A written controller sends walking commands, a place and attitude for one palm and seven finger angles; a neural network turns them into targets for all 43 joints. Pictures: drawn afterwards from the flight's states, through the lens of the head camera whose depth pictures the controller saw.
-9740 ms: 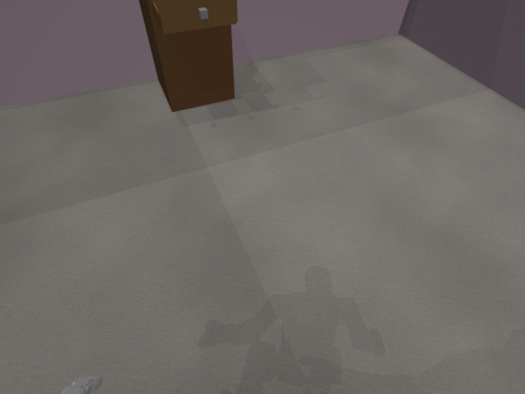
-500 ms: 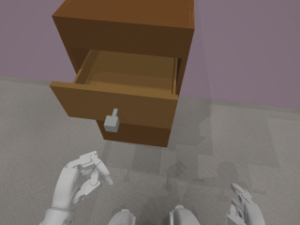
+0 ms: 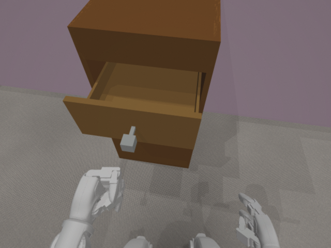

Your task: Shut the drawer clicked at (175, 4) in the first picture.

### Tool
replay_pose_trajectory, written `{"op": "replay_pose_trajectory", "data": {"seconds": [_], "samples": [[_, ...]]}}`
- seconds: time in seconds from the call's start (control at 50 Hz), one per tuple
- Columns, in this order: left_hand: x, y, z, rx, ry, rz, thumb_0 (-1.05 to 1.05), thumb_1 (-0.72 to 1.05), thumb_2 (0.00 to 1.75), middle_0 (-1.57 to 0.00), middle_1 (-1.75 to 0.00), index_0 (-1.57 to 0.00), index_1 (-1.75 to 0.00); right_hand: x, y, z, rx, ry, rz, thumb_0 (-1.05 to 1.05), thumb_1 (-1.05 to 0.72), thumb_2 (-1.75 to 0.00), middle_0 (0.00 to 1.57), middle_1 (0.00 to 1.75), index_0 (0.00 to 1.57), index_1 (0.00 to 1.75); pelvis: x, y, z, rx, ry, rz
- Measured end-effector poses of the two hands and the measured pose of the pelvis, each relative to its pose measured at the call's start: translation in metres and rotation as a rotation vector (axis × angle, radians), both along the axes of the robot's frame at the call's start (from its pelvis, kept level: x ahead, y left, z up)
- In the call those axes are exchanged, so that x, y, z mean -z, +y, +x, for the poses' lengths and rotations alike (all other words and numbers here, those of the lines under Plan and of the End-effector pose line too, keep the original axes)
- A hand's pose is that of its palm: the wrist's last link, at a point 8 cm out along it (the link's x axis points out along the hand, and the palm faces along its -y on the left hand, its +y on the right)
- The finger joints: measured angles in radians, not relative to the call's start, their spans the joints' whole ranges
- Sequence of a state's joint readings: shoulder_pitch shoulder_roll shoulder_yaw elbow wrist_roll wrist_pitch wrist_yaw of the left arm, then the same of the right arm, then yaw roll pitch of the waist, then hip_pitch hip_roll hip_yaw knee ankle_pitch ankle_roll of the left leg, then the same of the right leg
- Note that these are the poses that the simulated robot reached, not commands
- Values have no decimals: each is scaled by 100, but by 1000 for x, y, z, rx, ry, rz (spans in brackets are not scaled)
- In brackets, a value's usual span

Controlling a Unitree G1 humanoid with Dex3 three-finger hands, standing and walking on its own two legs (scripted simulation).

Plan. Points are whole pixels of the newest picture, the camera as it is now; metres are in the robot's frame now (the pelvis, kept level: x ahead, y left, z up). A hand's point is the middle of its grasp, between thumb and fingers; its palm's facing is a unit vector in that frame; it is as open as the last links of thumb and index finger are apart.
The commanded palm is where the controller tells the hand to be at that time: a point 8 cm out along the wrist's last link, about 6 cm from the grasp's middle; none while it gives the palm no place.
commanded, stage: raise the hand and make a fist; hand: left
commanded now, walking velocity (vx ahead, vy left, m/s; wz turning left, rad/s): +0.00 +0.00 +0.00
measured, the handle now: (130, 137) +0.42 +0.12 -0.04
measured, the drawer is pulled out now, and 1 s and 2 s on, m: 0.18 0.18 0.18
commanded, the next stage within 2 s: bring the fist close to the handle in 0.40 s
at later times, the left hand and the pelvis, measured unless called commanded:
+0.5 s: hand (124, 198) +0.22 +0.09 +0.06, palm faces -0.14 -0.99 -0.03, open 3.2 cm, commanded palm +0.21 +0.15 +0.06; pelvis +0.00 -0.01 +0.00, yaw +0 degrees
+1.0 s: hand (133, 185) +0.26 +0.09 +0.01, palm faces -0.17 -0.98 -0.03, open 3.2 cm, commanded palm +0.26 +0.15 +0.01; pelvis -0.02 -0.01 -0.02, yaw +0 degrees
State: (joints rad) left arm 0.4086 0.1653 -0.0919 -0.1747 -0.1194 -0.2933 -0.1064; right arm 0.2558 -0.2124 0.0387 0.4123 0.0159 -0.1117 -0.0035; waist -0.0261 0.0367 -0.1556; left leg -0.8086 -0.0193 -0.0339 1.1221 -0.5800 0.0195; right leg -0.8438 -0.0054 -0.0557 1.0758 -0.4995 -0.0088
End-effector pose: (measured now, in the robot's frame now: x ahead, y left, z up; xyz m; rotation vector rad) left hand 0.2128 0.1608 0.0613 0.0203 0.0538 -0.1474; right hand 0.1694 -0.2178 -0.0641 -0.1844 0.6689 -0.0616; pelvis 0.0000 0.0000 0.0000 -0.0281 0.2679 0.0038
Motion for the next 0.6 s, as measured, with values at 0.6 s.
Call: {"op": "replay_pose_trajectory", "data": {"seconds": [0.6], "samples": [[2,-13,-6,-5,-17,12,1,90,90,-140,-160,-140,-160,2,-17,-2,15,-9,-11,1,-90,-90,20,30,20,30,3,-8,-3,2,1,12]]}}
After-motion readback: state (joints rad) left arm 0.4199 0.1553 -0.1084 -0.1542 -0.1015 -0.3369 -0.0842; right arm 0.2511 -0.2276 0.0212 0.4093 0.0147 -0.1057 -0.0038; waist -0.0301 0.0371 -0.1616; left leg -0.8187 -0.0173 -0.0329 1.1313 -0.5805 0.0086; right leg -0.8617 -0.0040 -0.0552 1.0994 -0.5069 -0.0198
